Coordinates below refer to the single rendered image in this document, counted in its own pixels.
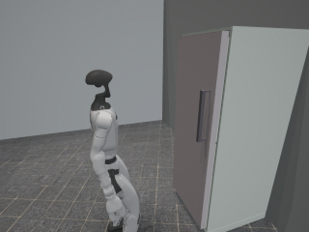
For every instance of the robot right upper arm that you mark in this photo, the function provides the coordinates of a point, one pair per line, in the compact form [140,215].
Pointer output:
[103,124]

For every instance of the robot head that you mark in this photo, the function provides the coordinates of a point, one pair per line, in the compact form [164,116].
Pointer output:
[99,78]

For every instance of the robot right forearm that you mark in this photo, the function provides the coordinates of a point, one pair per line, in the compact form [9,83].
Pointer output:
[100,169]

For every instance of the robot right hand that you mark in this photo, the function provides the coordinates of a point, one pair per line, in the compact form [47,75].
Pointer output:
[113,205]

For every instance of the fridge door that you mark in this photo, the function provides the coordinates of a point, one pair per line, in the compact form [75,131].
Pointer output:
[200,66]

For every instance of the robot right thigh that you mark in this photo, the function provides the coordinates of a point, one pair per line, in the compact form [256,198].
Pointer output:
[127,194]

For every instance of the handle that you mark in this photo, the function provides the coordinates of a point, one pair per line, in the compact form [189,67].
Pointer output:
[201,115]

